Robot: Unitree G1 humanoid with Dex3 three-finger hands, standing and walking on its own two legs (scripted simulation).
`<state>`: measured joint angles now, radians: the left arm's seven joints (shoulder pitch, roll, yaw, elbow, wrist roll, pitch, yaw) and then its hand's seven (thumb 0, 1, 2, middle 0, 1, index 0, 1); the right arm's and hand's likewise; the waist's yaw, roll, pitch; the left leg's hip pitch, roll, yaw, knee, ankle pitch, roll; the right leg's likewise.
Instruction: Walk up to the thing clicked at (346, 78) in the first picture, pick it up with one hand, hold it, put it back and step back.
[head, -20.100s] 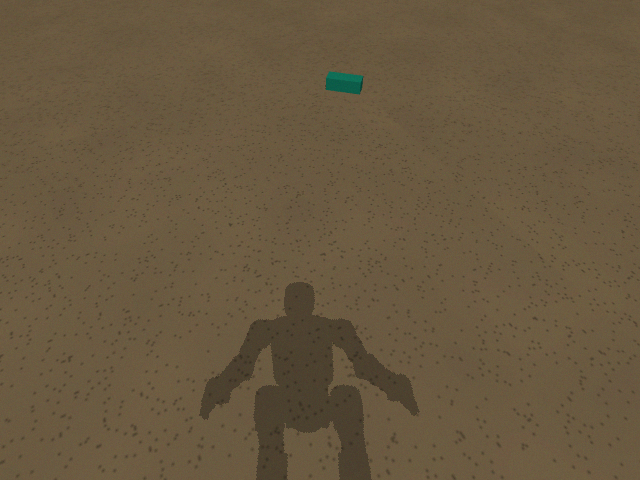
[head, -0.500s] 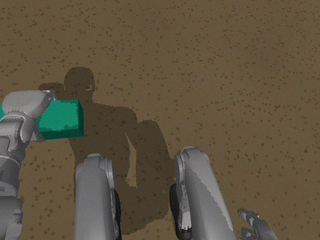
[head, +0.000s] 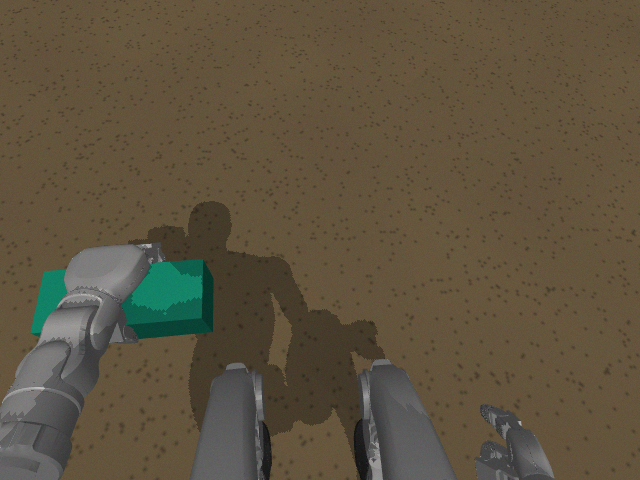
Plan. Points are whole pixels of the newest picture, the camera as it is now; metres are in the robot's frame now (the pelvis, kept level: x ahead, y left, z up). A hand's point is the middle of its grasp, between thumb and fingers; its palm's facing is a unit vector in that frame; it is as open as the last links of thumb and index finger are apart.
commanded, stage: lift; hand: left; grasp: from above
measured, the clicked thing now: (132, 303) +0.36 +0.25 -0.11
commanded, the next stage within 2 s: hold in 0.72 s
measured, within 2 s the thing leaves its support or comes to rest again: neither
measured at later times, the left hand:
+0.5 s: hand (92, 262) +0.36 +0.24 +0.05, palm faces -0.46 -0.07 -0.89, open 11.3 cm
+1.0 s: hand (82, 222) +0.37 +0.22 +0.11, palm faces -0.46 -0.05 -0.89, open 11.3 cm
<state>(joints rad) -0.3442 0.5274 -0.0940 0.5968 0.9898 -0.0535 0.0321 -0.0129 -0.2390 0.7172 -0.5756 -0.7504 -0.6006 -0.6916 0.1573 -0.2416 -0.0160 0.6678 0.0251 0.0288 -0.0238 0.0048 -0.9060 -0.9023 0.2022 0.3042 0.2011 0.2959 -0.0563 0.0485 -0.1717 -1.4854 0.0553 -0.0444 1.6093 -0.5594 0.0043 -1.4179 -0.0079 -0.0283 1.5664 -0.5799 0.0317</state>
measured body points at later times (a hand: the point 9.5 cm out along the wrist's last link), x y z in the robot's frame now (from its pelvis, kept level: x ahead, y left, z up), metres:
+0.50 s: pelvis +0.04 +0.00 +0.13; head +0.10 +0.01 +0.58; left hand +0.37 +0.24 +0.10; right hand +0.15 -0.26 +0.01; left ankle +0.09 +0.12 -0.54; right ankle +0.08 -0.14 -0.54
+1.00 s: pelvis +0.07 +0.00 +0.17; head +0.10 -0.01 +0.62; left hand +0.39 +0.22 +0.17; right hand +0.19 -0.27 +0.05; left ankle +0.09 +0.12 -0.54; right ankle +0.08 -0.14 -0.54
